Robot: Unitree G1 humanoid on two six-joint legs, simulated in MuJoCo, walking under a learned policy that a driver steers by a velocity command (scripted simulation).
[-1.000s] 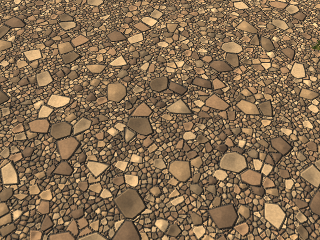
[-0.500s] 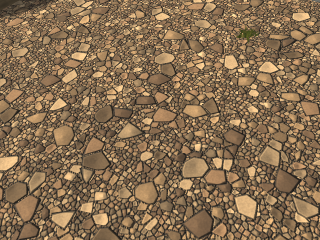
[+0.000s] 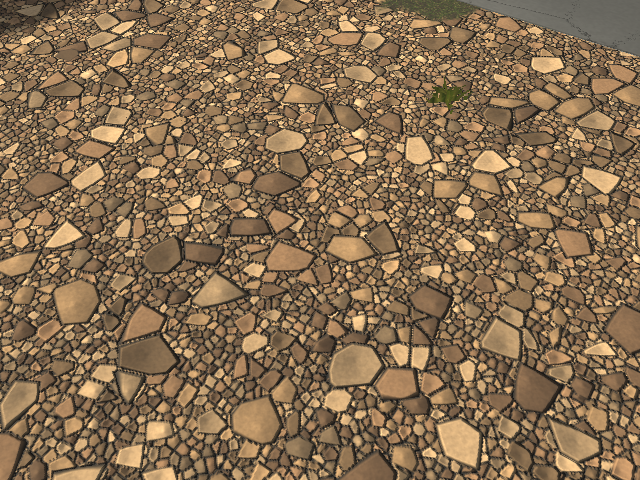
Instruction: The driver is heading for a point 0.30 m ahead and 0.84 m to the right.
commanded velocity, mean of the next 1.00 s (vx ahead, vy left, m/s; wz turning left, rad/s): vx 0.01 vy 0.00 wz -0.55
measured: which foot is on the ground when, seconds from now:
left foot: down 0.00-0.12, up 0.14-0.58, down 0.60-1.00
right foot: up 0.00-0.08, down 0.10-0.60, up 0.62-1.00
